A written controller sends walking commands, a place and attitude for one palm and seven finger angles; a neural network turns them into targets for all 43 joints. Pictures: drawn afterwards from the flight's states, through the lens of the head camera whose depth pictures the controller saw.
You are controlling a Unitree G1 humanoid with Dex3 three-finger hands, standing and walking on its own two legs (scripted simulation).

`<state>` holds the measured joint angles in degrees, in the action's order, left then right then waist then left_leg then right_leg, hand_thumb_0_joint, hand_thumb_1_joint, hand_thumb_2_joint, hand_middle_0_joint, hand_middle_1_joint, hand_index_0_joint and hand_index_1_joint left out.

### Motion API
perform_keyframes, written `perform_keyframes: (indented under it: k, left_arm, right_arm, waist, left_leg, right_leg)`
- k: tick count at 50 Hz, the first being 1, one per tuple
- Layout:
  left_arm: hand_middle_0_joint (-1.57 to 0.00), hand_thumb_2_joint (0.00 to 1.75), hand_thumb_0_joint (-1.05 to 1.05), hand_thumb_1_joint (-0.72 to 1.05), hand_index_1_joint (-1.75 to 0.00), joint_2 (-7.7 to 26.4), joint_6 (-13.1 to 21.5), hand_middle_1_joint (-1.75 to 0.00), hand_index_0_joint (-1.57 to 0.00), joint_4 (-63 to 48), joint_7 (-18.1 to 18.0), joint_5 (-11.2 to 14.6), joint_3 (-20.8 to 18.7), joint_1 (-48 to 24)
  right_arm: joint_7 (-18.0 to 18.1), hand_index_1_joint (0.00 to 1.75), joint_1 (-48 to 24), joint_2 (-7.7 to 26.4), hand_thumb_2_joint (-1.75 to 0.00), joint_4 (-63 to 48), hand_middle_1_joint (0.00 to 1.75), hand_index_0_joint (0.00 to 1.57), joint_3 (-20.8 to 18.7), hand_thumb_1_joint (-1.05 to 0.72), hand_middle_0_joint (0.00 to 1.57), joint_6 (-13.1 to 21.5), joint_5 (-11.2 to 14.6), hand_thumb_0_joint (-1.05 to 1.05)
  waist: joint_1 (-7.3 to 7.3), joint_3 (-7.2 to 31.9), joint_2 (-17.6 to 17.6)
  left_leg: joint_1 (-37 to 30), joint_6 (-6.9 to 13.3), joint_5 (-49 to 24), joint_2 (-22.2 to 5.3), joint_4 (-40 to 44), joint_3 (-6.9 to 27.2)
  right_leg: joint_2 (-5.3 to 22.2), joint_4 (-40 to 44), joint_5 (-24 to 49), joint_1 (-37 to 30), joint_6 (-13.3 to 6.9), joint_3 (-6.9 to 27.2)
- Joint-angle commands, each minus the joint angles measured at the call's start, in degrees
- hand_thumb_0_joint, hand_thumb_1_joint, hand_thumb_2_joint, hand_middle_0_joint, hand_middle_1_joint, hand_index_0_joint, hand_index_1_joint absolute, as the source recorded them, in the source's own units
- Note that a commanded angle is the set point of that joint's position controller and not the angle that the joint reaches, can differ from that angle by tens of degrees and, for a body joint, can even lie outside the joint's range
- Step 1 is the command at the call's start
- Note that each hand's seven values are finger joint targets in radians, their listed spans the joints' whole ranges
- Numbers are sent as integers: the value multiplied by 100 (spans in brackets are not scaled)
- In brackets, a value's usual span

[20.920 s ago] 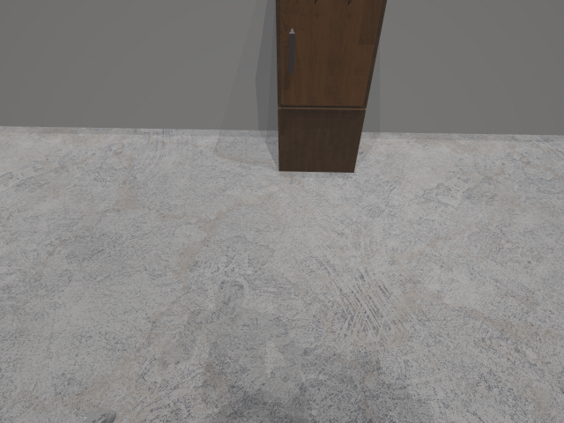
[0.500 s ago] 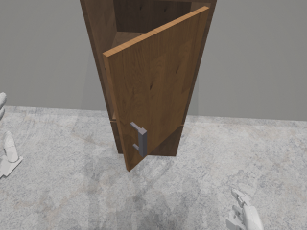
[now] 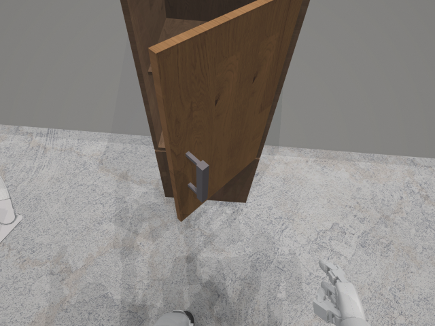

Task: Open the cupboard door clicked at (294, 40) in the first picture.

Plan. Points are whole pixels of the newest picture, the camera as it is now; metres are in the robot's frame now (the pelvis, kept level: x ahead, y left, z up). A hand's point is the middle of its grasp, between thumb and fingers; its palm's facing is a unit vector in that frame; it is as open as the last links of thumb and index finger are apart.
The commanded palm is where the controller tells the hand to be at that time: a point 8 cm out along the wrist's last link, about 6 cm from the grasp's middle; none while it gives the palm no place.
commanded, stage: step back with the hand held close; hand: left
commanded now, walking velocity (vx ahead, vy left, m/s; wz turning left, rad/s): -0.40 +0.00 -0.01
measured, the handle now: (196, 177) +0.44 +0.09 -0.08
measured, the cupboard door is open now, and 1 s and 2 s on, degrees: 48 48 48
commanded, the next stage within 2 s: stop stepping back and stand still in 0.34 s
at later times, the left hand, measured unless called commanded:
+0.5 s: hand out of the picture +0.11 +0.32 +0.17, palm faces +0.43 -0.80 -0.42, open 7.4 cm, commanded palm +0.05 +0.35 +0.18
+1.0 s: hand out of the picture +0.05 +0.30 +0.17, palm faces +0.27 -0.81 -0.52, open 7.4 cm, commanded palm +0.01 +0.35 +0.18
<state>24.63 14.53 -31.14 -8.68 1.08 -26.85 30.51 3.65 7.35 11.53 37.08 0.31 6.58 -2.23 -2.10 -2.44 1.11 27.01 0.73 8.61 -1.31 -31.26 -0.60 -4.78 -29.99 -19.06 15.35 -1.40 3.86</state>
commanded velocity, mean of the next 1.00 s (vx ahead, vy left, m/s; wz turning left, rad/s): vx -0.08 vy -0.03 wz -0.01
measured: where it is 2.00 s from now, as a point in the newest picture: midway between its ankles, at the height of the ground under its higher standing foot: outside the picture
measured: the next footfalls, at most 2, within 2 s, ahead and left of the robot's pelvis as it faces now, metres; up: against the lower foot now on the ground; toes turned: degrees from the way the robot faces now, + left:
right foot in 0.58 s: -0.17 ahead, -0.07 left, +0.00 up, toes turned -1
left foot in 0.70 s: +0.00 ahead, +0.13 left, +0.00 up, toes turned -1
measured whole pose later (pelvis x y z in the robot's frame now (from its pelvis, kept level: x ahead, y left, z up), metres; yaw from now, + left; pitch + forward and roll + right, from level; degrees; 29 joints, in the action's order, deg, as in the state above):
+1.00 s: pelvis -0.16 +0.06 +0.01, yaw -5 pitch +0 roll +0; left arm 28.1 8.3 -32.6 -7.6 2.4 -23.8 37.7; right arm 4.4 16.1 10.5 35.7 1.9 8.2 -2.2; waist 1.0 1.7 2.9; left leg 21.0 0.0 12.7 1.4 -26.1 -4.3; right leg -3.5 -24.5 -21.7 10.3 -4.1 -4.3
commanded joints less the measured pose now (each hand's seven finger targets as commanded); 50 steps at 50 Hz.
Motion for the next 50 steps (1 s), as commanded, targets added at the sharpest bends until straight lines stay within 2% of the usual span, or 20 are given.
perform_keyframes:
  k: [1,12,14,17,19,21,25,27,28,29,30,31,34,36,38,40,45,47,49,50]
  left_arm:
    - [-20,90,0,90,-30,1268,200,-30,-20,-1104,-48,114,-562,-57]
    - [-20,90,0,90,-30,1348,282,-30,-20,-632,-19,241,-576,108]
    - [-20,90,0,90,-30,1267,329,-30,-20,-671,-10,192,-392,-139]
    - [-20,90,0,90,-30,1073,343,-30,-20,-887,-33,128,-441,-311]
    - [-20,90,0,90,-30,1182,297,-30,-20,-1084,-95,81,-422,-342]
    - [-20,90,0,90,-30,1036,149,-30,-20,-1225,-11,163,-261,-249]
    - [-20,90,0,90,-30,1108,-43,-30,-20,-1495,-63,324,-300,29]
    - [-20,90,0,90,-30,1301,-39,-30,-20,-1443,-91,330,-471,68]
    - [-20,90,0,90,-30,1444,-34,-30,-20,-1415,-106,303,-551,35]
    - [-20,90,0,90,-30,1535,-8,-30,-20,-1615,-164,317,-720,-314]
    - [-20,90,0,90,-30,1638,0,-30,-20,-1545,-147,276,-795,-657]
    - [-20,90,0,90,-30,1006,-141,-30,-20,-784,-18,286,-243,-885]
    - [-20,90,0,90,-30,884,-446,-30,-20,-195,15,187,-155,-985]
    - [-20,90,0,90,-30,1133,-244,-30,-20,-687,-3,164,-326,-1130]
    - [-20,90,0,90,-30,1207,-94,-30,-20,-1307,1,181,-402,-932]
    - [-20,90,0,90,-30,1108,-92,-30,-20,-1532,3,206,-382,-182]
    - [-20,90,0,90,-30,951,-329,-30,-20,-1191,-49,180,-347,674]
    - [-20,90,0,90,-30,1107,-401,-30,-20,-861,-59,154,-469,492]
    - [-20,90,0,90,-30,1325,-355,-30,-20,-836,-62,217,-704,82]
    - [-20,90,0,90,-30,1416,-239,-30,-20,-1037,-80,213,-720,-577]
  right_arm:
    - [87,30,-245,829,-90,-927,30,20,-390,-90,20,119,170,0]
    - [217,30,-337,869,-90,-1085,30,20,-354,-90,20,-109,233,0]
    - [276,30,-345,974,-90,-1109,30,20,-341,-90,20,-38,219,0]
    - [335,30,-203,1128,-90,-1182,30,20,-419,-90,20,41,-52,0]
    - [305,30,-345,899,-90,-1104,30,20,-350,-90,20,103,-169,0]
    - [119,30,-389,790,-90,-1011,30,20,-374,-90,20,250,31,0]
    - [30,30,-174,688,-90,-909,30,20,-325,-90,20,367,20,0]
    - [31,30,-29,668,-90,-757,30,20,-313,-90,20,282,1,0]
    - [38,30,-39,671,-90,-712,30,20,-300,-90,20,209,22,0]
    - [22,30,-53,645,-90,-590,30,20,-269,-90,20,210,-112,0]
    - [-55,30,-39,636,-90,-567,30,20,-234,-90,20,175,-168,0]
    - [59,30,88,489,-90,-593,30,20,-190,-90,20,219,61,0]
    - [271,30,-92,775,-90,-570,30,20,-183,-90,20,382,211,0]
    - [274,30,-10,778,-90,-724,30,20,-83,-90,20,570,201,0]
    - [191,30,-26,602,-90,-770,30,20,-44,-90,20,676,68,0]
    - [100,30,-10,576,-90,-874,30,20,-53,-90,20,728,50,0]
    - [91,30,-33,708,-90,-992,30,20,-146,-90,20,551,30,0]
    - [158,30,-11,705,-90,-941,30,20,-203,-90,20,364,18,0]
    - [167,30,69,647,-90,-851,30,20,-230,-90,20,207,6,0]
    - [156,30,107,713,-90,-751,30,20,-236,-90,20,210,0,0]
  waist:
    - [270,2307,199]
    - [320,392,-200]
    - [320,257,-797]
    - [271,791,-1735]
    - [100,1116,-1256]
    - [-7,1370,-1582]
    - [76,1520,-1581]
    - [170,1328,-619]
    - [237,974,543]
    - [206,834,668]
    - [239,925,932]
    - [278,848,1403]
    - [456,-187,-642]
    - [372,133,-1923]
    - [278,658,-1433]
    - [156,955,-1019]
    - [139,723,-1539]
    - [184,532,-738]
    - [202,546,843]
    - [265,462,776]
  left_leg:
    - [-2500,103,-2771,-173,-36,-99]
    - [-2208,-103,467,39,215,344]
    - [-1984,-19,1005,-270,868,803]
    - [513,420,3675,-1652,3477,2641]
    - [421,485,2799,-1683,3103,2083]
    - [-388,238,1981,-1188,2863,934]
    - [-1435,-343,1649,-830,2704,387]
    - [-2087,-612,1056,-260,1025,-285]
    - [-2531,-505,652,69,-1099,-75]
    - [-2306,-412,675,97,-2315,257]
    - [-2100,-427,723,-264,-2810,468]
    - [-1697,-287,875,128,-2288,296]
    - [-2027,-127,575,-192,283,453]
    - [-1582,181,1172,-1045,1907,2290]
    - [-1382,-285,2707,-1333,2943,2825]
    - [-1405,-227,2463,-1226,2889,2066]
    - [-596,-279,2409,-691,2770,660]
    - [-242,-200,2202,-384,1706,253]
    - [-570,-188,1124,148,-1358,-9]
    - [-226,-238,1074,35,-2305,66]
  right_leg:
    - [746,415,5336,-372,521,104]
    - [746,1817,-73,1736,-32,164]
    - [365,1505,-589,1545,83,-83]
    - [-532,-1453,-354,-1363,125,-286]
    - [-357,-2290,-824,-1356,-23,-111]
    - [-266,-2266,-963,-921,-61,-500]
    - [-254,-472,-1407,-703,-189,-941]
    - [478,1584,-1271,118,-556,-356]
    - [1682,2533,-1723,1835,-937,1196]
    - [2392,2587,-1226,2432,-1298,1464]
    - [2446,2041,-652,2364,-1260,964]
    - [1756,1795,-960,1562,-841,246]
    - [938,600,-665,1584,-183,-378]
    - [197,-609,-594,869,144,-526]
    - [116,-1876,-1222,474,66,-159]
    - [147,-1635,-892,54,19,-278]
    - [-57,-56,-862,-1189,-52,-1058]
    - [261,1026,-677,-1340,-186,-760]
    - [2155,2371,-1713,372,-935,1471]
    - [2560,2369,-1978,660,-1181,1688]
